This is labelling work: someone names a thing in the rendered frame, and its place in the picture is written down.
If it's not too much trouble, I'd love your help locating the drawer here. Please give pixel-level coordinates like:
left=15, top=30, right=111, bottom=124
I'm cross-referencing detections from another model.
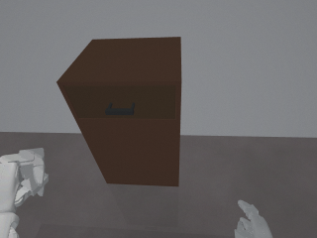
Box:
left=64, top=84, right=176, bottom=119

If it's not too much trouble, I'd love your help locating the left robot forearm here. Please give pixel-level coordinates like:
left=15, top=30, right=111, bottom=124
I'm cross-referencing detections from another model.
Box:
left=0, top=212, right=20, bottom=238

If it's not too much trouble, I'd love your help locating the robot right hand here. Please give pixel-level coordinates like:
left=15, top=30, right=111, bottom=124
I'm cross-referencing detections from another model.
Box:
left=234, top=200, right=273, bottom=238

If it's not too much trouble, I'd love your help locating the cabinet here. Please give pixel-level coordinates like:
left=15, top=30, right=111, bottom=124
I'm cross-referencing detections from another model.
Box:
left=56, top=37, right=182, bottom=187

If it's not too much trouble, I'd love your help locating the robot left hand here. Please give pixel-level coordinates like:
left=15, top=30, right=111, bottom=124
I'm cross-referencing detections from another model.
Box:
left=0, top=148, right=49, bottom=213

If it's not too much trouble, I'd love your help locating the handle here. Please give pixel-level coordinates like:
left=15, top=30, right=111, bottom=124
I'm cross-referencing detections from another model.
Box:
left=105, top=102, right=135, bottom=115

